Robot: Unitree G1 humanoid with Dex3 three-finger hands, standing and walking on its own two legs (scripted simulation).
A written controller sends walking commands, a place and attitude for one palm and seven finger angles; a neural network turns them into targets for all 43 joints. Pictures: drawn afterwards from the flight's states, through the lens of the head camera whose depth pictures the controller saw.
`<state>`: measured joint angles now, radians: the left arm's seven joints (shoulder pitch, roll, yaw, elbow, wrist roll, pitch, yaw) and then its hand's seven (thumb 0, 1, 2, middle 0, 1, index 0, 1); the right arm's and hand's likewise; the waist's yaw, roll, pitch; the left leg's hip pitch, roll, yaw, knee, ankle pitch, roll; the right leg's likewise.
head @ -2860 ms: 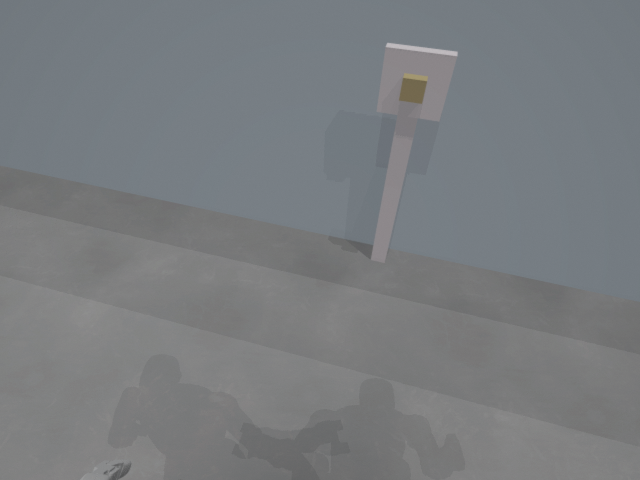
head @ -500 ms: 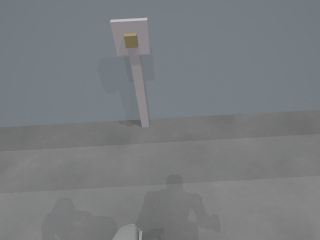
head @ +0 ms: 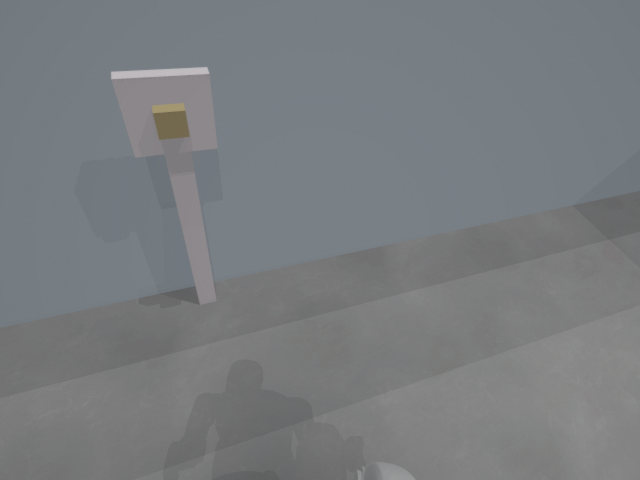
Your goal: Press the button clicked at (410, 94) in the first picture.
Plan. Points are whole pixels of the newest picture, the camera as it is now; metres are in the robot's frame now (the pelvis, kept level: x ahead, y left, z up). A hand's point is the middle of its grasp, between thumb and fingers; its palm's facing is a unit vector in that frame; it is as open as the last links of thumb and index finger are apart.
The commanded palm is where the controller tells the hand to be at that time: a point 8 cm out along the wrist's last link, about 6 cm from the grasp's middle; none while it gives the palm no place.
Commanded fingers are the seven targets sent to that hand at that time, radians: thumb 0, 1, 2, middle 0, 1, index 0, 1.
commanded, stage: walk to a spot facing it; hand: left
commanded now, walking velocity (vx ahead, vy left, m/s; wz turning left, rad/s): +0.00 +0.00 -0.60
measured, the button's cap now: (171, 120) +0.75 +0.39 +0.00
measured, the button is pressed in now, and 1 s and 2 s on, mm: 0 0 0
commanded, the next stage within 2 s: none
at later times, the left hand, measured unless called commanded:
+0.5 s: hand (258, 416) +0.24 +0.10 -0.16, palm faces -0.33 -0.92 -0.21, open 7.4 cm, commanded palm none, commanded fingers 0.00 0.90 0.90 -0.20 -0.30 -0.20 -0.30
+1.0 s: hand (218, 394) +0.27 +0.18 -0.18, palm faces -0.49 -0.85 -0.19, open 7.4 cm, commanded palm none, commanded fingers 0.00 0.90 0.90 -0.20 -0.30 -0.20 -0.30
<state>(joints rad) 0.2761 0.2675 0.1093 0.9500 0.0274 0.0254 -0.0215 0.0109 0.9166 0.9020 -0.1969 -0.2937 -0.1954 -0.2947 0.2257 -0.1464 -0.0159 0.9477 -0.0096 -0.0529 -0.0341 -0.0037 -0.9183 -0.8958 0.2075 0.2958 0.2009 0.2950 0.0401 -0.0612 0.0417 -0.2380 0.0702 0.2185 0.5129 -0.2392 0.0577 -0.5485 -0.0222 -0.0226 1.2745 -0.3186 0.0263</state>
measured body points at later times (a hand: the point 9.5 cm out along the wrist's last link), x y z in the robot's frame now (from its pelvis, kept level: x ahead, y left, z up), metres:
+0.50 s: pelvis +0.06 -0.02 -0.02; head +0.10 -0.06 +0.43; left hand +0.26 +0.15 -0.15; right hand -0.04 -0.24 -0.18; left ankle +0.04 +0.10 -0.68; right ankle +0.03 -0.11 -0.74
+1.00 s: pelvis +0.10 +0.03 +0.00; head +0.15 +0.05 +0.45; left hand +0.30 +0.22 -0.16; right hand +0.06 -0.24 -0.11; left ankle +0.17 +0.10 -0.74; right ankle -0.01 -0.07 -0.65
